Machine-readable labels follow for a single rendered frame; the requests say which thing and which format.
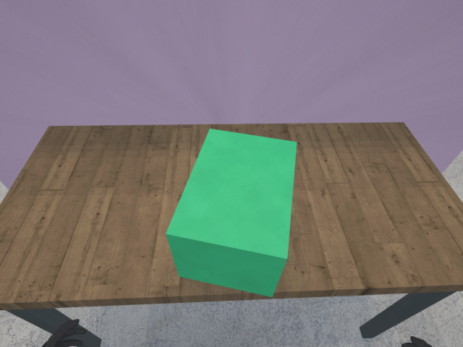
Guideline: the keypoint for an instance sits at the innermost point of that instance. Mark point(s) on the table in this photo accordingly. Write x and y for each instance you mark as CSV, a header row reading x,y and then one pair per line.
x,y
84,224

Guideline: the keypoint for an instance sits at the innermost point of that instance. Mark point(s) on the left robot hand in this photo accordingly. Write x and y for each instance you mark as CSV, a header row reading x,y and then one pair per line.
x,y
66,330

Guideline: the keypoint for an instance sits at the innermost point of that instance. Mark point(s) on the carton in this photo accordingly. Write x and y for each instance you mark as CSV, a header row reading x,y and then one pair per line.
x,y
231,226

